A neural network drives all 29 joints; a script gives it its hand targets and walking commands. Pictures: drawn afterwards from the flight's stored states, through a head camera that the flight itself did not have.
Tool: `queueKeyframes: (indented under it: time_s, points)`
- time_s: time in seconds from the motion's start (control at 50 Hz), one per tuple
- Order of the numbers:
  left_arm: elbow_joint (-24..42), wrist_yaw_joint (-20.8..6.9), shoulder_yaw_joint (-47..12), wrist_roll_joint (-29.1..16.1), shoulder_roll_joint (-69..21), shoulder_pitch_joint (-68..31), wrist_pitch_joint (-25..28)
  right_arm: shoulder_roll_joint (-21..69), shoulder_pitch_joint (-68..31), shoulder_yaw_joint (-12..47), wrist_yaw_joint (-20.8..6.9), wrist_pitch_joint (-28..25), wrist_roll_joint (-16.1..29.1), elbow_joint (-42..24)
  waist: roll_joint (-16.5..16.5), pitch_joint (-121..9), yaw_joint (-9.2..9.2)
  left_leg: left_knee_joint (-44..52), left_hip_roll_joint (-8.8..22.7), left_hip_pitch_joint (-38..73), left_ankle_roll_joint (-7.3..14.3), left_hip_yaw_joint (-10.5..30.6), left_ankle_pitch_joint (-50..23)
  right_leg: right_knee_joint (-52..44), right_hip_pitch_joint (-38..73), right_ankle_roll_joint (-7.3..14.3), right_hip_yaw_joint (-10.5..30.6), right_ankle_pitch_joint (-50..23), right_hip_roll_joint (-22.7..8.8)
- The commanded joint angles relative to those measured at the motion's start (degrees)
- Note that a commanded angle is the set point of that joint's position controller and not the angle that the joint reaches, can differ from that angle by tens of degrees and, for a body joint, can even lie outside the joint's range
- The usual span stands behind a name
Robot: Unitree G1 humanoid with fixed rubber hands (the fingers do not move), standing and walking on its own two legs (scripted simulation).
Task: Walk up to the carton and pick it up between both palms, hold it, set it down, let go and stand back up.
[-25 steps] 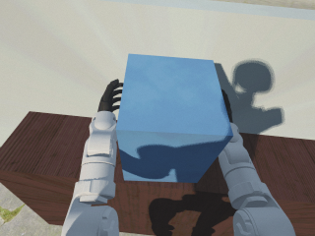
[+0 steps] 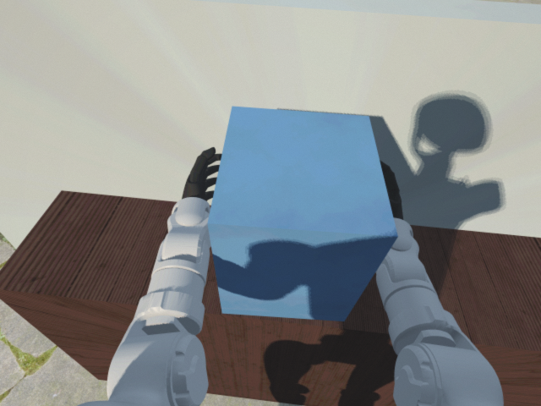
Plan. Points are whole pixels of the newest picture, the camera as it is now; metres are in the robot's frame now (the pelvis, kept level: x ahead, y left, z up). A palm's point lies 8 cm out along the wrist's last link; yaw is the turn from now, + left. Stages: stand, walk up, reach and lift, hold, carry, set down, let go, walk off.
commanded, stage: set down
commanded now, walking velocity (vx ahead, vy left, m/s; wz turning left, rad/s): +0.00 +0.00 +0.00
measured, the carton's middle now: (291, 220) +0.37 -0.01 +0.08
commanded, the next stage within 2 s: none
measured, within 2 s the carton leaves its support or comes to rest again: rests again in 1.88 s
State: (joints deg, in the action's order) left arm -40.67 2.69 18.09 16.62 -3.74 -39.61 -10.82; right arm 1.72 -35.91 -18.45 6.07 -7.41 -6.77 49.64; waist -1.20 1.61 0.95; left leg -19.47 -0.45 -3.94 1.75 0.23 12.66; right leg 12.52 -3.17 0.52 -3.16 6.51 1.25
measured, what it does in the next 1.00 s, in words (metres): stands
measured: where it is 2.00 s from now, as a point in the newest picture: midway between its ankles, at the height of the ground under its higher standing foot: outside the picture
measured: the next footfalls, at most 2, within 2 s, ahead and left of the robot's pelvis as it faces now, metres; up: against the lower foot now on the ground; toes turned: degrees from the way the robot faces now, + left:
none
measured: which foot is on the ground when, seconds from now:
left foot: down 0.00-1.00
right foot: down 0.00-1.00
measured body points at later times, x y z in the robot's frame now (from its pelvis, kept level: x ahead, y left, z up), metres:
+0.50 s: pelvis +0.01 +0.00 +0.00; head +0.03 +0.02 +0.45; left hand +0.42 +0.14 +0.07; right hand +0.40 -0.16 +0.07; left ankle -0.02 +0.09 -0.75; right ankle +0.01 -0.11 -0.75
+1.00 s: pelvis +0.02 +0.00 +0.00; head +0.07 +0.01 +0.45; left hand +0.44 +0.13 +0.04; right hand +0.41 -0.17 +0.04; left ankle -0.02 +0.09 -0.75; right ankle +0.01 -0.11 -0.75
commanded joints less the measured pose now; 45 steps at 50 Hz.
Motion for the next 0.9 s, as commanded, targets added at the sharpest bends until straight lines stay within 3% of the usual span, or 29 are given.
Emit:
queueKeyframes:
  time_s: [0.0, 0.22, 0.56, 0.88]
  points:
    - [4.96, -8.49, -17.59, -2.37, -31.38, -37.13, 6.20, 29.91, -43.19, 17.74, -7.51, -5.23, -3.29, -11.57, 0.85, -30.86, -0.11, 1.92, -0.18, -0.82, -4.68, -4.15, -21.54, 4.52, 18.19, -2.14, -2.43, -22.85, -0.12]
    - [2.15, -8.12, -16.00, -1.96, -30.67, -39.28, 10.31, 32.55, -41.31, 15.04, -7.78, -6.63, -7.22, -9.12, 1.71, -35.05, 0.46, 1.31, -0.08, -3.24, -4.78, -4.19, -23.72, 6.11, 19.71, -2.24, -1.95, -28.44, -0.53]
    - [-4.71, -6.65, -13.16, -0.54, -30.88, -39.85, 14.31, 31.34, -40.49, 8.87, -9.08, -9.25, -12.02, -4.24, 3.55, -36.54, 1.24, -1.53, 1.80, 0.27, -6.82, -3.46, -31.83, 5.33, 11.80, -0.48, -2.90, -25.26, 0.52]
    - [-11.60, -6.14, -9.17, 0.83, -28.61, -42.13, 20.48, 33.92, -39.54, 5.39, -9.67, -11.50, -17.03, -0.40, 2.82, -41.00, 1.53, -1.46, 1.87, -6.70, -5.57, -3.78, -29.73, 8.00, 13.52, -0.68, -1.84, -30.45, -0.77]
